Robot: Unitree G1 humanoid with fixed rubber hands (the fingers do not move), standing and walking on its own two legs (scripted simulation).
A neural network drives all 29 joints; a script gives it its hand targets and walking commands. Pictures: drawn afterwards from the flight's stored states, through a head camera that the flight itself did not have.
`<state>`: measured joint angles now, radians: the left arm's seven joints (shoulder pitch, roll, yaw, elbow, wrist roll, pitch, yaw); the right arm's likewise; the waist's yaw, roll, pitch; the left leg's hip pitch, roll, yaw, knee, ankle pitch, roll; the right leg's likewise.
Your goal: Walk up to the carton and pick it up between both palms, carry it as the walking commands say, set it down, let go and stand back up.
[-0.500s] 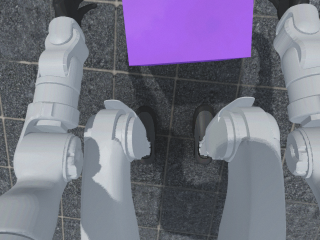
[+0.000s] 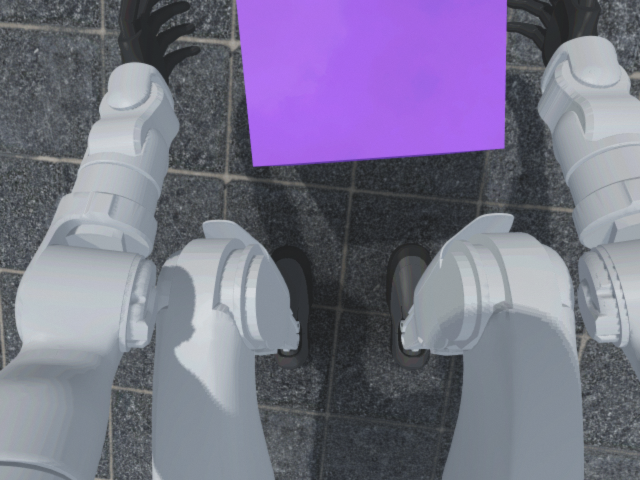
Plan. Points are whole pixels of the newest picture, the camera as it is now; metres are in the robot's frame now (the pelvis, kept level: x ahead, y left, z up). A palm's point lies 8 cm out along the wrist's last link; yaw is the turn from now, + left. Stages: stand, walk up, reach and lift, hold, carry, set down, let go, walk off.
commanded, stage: reach and lift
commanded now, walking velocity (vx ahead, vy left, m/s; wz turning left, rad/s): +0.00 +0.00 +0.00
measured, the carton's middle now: (365, 87) +0.48 -0.03 -0.23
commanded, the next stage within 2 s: none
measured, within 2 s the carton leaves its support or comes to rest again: leaves its support in 1.40 s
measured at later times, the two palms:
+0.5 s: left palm (197, 47) +0.51 +0.14 -0.14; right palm (538, 34) +0.50 -0.18 -0.15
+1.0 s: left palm (208, 55) +0.51 +0.13 -0.15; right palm (532, 39) +0.50 -0.18 -0.15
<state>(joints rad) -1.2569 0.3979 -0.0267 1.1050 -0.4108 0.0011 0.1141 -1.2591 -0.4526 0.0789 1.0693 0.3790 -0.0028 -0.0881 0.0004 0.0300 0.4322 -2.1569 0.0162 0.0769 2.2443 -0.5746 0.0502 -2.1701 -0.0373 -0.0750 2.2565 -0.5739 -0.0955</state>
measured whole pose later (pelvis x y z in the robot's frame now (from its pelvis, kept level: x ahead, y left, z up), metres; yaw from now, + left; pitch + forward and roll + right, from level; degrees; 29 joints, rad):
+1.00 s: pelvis +0.00 +0.00 +0.02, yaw +0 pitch +39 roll +3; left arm -1.29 0.24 -0.03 1.25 -0.37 -0.13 0.19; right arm -1.27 -0.30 0.10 1.18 0.36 -0.12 -0.15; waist 0.00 0.01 0.21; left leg -2.28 0.02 0.07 2.14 -0.54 0.03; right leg -2.31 0.00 -0.06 2.15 -0.52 -0.09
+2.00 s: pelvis -0.03 +0.01 +0.03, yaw -4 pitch +20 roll +2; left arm -1.24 0.15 0.32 0.70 -0.09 0.31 0.19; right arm -1.32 -0.24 -0.24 0.78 0.06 0.29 -0.08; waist 0.01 0.01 0.52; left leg -1.96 -0.08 0.04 2.15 -0.55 -0.01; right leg -2.00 0.07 -0.01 2.14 -0.49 -0.03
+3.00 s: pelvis -0.04 +0.01 +0.14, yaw -5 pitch +16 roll +2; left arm -1.11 0.07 0.39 0.46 0.03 0.44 0.12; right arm -1.19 -0.12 -0.33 0.53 -0.07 0.44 -0.06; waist 0.03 -0.01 0.52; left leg -1.59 -0.08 0.02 1.78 -0.48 -0.01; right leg -1.63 0.09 0.02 1.78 -0.42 -0.02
